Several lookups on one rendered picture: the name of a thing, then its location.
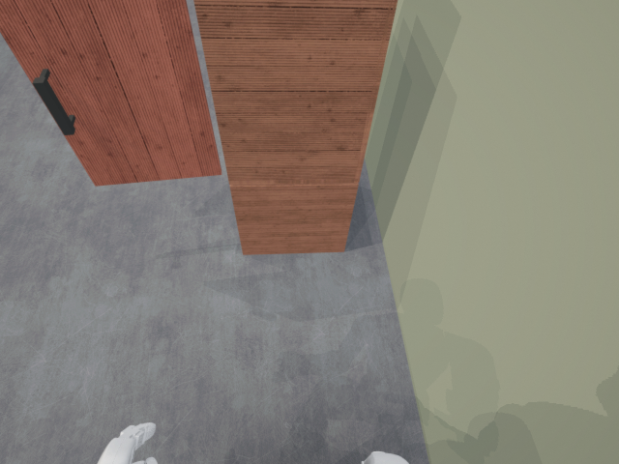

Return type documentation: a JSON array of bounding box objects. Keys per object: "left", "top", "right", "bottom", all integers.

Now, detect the handle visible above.
[{"left": 33, "top": 69, "right": 75, "bottom": 135}]

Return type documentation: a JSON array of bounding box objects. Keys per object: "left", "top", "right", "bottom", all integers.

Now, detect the left robot hand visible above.
[{"left": 97, "top": 422, "right": 158, "bottom": 464}]

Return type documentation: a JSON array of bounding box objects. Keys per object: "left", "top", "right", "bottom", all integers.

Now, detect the cupboard door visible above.
[{"left": 0, "top": 0, "right": 221, "bottom": 187}]

